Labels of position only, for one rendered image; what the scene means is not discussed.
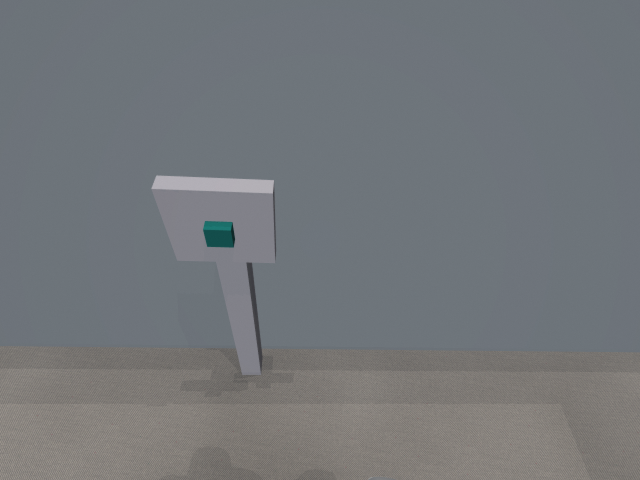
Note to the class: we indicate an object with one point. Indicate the panel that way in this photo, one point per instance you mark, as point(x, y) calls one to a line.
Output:
point(185, 203)

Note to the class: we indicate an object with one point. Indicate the button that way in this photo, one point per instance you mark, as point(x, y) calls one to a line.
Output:
point(219, 234)

